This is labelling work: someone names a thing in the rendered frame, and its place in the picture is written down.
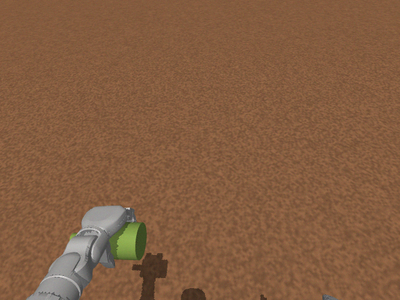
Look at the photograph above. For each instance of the left robot arm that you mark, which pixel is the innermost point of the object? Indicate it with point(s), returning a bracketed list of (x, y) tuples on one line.
[(69, 274)]

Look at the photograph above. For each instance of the left robot hand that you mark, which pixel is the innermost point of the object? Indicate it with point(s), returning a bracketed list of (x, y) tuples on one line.
[(110, 219)]

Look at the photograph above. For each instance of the bottle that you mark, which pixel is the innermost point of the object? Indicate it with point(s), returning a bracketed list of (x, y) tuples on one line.
[(129, 242)]

